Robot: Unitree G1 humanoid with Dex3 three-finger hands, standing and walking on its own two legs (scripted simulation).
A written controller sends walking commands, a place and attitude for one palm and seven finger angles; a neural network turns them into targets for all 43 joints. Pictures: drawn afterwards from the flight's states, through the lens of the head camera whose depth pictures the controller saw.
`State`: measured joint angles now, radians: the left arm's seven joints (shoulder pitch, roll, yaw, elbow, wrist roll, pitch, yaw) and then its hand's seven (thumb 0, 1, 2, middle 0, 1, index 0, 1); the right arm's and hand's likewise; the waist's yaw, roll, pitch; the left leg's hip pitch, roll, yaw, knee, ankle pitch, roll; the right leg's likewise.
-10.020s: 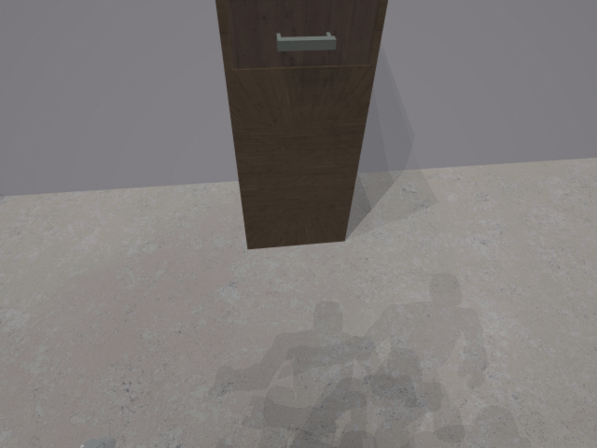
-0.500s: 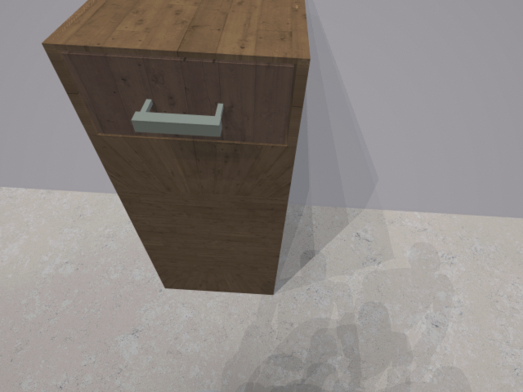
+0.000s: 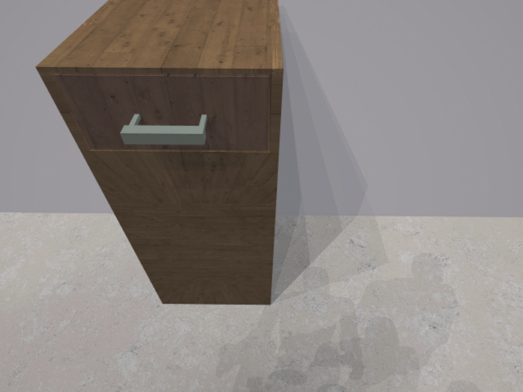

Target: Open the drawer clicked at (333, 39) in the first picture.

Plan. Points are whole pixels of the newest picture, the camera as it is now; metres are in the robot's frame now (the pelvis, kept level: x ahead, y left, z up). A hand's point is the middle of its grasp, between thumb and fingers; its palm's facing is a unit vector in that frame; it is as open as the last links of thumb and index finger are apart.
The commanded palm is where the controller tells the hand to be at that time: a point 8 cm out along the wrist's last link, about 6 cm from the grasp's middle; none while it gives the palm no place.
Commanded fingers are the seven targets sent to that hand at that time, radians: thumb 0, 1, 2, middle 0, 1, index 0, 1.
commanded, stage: come to a stop and stand still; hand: left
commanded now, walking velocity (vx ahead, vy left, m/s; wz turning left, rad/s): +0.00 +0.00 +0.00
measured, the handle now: (167, 127) +0.54 +0.22 +0.12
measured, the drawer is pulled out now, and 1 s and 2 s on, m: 0.00 0.00 0.00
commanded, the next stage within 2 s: look again from close up in 0.26 s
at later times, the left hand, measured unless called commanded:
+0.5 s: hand out of the picture -0.03 +0.17 -0.18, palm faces +0.04 -0.99 -0.16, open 7.4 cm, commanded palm none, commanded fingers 0.00 0.90 0.90 -0.20 -0.30 -0.20 -0.30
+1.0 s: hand out of the picture -0.05 +0.21 -0.18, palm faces +0.05 -0.99 -0.16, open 7.4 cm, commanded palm none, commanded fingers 0.00 0.90 0.90 -0.20 -0.30 -0.20 -0.30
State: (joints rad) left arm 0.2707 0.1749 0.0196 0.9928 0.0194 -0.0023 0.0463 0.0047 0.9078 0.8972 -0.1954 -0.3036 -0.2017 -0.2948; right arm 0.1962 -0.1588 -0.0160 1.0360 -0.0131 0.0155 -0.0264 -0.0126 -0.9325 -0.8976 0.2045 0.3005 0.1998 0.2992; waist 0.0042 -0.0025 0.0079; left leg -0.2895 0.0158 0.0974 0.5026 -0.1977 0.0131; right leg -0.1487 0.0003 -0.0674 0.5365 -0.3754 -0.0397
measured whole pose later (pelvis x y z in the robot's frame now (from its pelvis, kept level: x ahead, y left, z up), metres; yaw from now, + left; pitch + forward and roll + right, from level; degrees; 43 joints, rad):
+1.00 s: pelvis -0.03 +0.04 +0.00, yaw +1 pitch -1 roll -1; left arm 0.38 0.17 0.00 1.05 0.02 0.00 0.03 0.00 0.91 0.90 -0.19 -0.30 -0.20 -0.29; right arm 0.29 -0.15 0.01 1.06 -0.01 0.00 -0.02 0.00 -0.93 -0.90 0.20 0.30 0.20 0.30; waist 0.01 -0.04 -0.01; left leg -0.30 -0.03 0.06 0.47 -0.15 0.07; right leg -0.15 -0.03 -0.07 0.48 -0.30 0.01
